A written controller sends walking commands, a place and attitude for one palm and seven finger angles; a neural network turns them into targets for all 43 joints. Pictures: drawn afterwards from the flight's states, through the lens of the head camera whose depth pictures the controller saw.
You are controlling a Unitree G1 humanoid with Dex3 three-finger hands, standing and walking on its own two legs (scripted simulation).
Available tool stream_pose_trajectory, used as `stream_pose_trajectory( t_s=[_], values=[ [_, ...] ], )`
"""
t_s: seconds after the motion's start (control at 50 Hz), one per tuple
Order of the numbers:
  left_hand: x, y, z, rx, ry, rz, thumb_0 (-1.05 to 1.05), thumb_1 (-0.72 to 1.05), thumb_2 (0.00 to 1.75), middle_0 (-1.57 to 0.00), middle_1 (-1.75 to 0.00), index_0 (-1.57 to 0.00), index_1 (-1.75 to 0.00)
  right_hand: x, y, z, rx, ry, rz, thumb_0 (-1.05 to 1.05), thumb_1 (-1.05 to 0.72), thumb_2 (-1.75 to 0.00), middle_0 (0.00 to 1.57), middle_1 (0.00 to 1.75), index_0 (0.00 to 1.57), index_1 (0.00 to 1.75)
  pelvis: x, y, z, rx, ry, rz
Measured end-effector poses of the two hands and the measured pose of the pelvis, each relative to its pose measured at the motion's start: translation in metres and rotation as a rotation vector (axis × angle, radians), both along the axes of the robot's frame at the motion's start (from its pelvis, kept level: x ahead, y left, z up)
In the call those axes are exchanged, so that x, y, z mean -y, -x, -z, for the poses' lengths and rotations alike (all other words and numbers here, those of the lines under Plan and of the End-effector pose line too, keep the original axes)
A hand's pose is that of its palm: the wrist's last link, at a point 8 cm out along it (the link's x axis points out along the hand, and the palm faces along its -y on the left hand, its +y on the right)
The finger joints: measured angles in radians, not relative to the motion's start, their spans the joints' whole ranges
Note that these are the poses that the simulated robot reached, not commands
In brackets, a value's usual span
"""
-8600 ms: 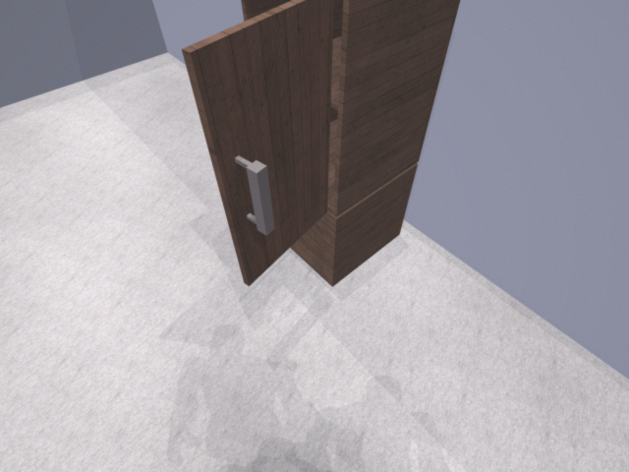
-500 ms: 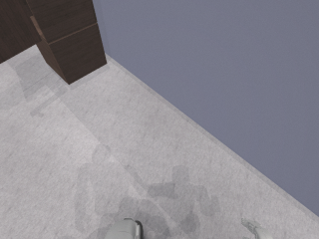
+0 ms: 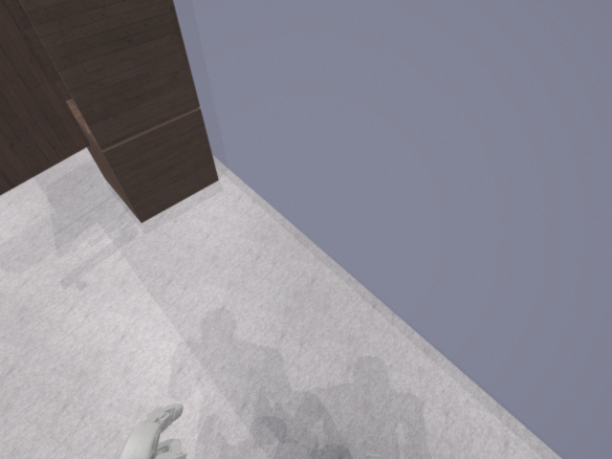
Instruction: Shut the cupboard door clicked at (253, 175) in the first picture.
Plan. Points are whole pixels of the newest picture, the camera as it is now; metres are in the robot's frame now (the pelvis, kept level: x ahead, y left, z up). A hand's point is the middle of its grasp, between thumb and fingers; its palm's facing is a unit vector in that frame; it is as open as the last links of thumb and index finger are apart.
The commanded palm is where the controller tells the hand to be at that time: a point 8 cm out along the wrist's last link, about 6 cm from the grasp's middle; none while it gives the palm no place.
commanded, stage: walk to a spot facing it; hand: left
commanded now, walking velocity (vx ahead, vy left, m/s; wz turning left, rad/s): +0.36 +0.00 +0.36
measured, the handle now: out of the picture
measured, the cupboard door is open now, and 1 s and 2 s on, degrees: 100 100 100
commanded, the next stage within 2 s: turn to face it in 0.94 s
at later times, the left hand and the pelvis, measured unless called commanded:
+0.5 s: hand out of the picture +0.09 +0.21 -0.18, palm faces +0.27 -0.95 -0.14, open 7.3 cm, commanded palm none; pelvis +0.21 +0.06 -0.01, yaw +11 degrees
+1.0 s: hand (179, 238) +0.55 +0.28 -0.15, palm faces +0.08 -0.98 -0.17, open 7.4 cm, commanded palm none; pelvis +0.44 +0.08 +0.01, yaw +10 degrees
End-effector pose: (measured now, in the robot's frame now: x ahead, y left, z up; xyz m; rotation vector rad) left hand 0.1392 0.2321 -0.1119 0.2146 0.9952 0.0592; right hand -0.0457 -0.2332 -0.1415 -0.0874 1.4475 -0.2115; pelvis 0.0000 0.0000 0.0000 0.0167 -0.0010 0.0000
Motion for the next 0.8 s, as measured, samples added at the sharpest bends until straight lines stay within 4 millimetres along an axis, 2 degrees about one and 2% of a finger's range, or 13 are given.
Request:
stream_pose_trajectory(
  t_s=[0.04,0.08,0.12,0.22,0.3,0.38,0.42,0.46,0.52,0.6,0.68,0.8],
  values=[
    [0.008,-0.004,-0.001,-0.004,0.006,-0.030,0.00,0.91,0.90,-0.20,-0.30,-0.20,-0.30,0.008,-0.018,-0.001,-0.024,-0.001,-0.019,0.01,-0.91,-0.90,0.20,0.30,0.20,0.30,0.005,-0.015,-0.003,0.010,0.006,-0.026],
    [0.013,0.002,-0.001,-0.039,0.017,-0.073,0.00,0.91,0.90,-0.20,-0.30,-0.20,-0.30,0.015,-0.046,-0.006,-0.018,0.002,-0.045,0.01,-0.91,-0.90,0.20,0.30,0.19,0.30,0.009,-0.031,-0.008,0.011,0.011,-0.048],
    [0.018,0.013,0.000,-0.092,0.029,-0.123,0.00,0.91,0.90,-0.20,-0.30,-0.20,-0.30,0.020,-0.079,-0.012,0.008,0.006,-0.073,0.01,-0.91,-0.90,0.20,0.30,0.19,0.30,0.011,-0.048,-0.014,0.006,0.014,-0.070],
    [0.001,0.039,0.002,-0.207,0.004,-0.256,-0.02,0.96,0.90,-0.21,-0.30,-0.20,-0.30,0.015,-0.177,-0.024,0.099,0.004,-0.170,0.01,-0.91,-0.90,0.20,0.30,0.19,0.30,0.011,-0.089,-0.021,-0.009,0.023,-0.126],
    [-0.001,0.067,0.010,-0.353,0.030,-0.322,-0.01,0.95,0.90,-0.20,-0.30,-0.20,-0.30,-0.007,-0.265,-0.027,0.187,-0.004,-0.266,0.01,-0.91,-0.90,0.20,0.30,0.19,0.30,-0.001,-0.123,-0.019,-0.008,0.032,-0.156],
    [-0.002,0.088,0.022,-0.496,0.080,-0.390,0.00,0.93,0.90,-0.20,-0.30,-0.20,-0.30,-0.044,-0.353,-0.029,0.283,-0.006,-0.364,0.01,-0.91,-0.90,0.20,0.30,0.19,0.30,-0.023,-0.162,-0.010,0.002,0.037,-0.176],
    [-0.006,0.091,0.030,-0.561,0.109,-0.413,0.00,0.92,0.90,-0.20,-0.30,-0.20,-0.30,-0.064,-0.393,-0.026,0.345,0.001,-0.401,0.00,-0.91,-0.90,0.20,0.30,0.19,0.30,-0.039,-0.183,0.000,0.007,0.036,-0.179],
    [-0.014,0.084,0.039,-0.609,0.132,-0.419,0.00,0.92,0.90,-0.20,-0.30,-0.20,-0.30,-0.080,-0.422,-0.024,0.404,0.019,-0.413,0.00,-0.91,-0.90,0.20,0.30,0.19,0.30,-0.053,-0.199,0.009,0.012,0.044,-0.185],
    [-0.032,0.047,0.042,-0.576,0.134,-0.417,0.01,0.92,0.90,-0.20,-0.30,-0.20,-0.30,-0.095,-0.436,-0.027,0.399,0.033,-0.408,0.00,-0.91,-0.90,0.20,0.30,0.19,0.30,-0.065,-0.218,0.005,0.017,0.036,-0.188],
    [-0.058,-0.031,0.034,-0.429,0.127,-0.403,0.01,0.92,0.90,-0.20,-0.30,-0.19,-0.30,-0.105,-0.430,-0.033,0.313,0.037,-0.380,0.00,-0.91,-0.90,0.20,0.30,0.20,0.30,-0.079,-0.247,-0.009,0.017,0.037,-0.202],
    [-0.079,-0.111,0.023,-0.296,0.122,-0.373,0.01,0.92,0.90,-0.20,-0.30,-0.19,-0.30,-0.096,-0.425,-0.040,0.242,0.070,-0.326,-0.01,-0.95,-0.90,0.20,0.30,0.20,0.30,-0.089,-0.278,-0.020,0.013,0.036,-0.207],
    [-0.104,-0.218,0.011,-0.181,0.089,-0.314,0.01,0.92,0.90,-0.20,-0.30,-0.19,-0.30,-0.093,-0.405,-0.039,0.087,0.065,-0.253,-0.01,-0.93,-0.90,0.20,0.30,0.20,0.30,-0.095,-0.331,-0.024,0.009,0.031,-0.202]
  ],
)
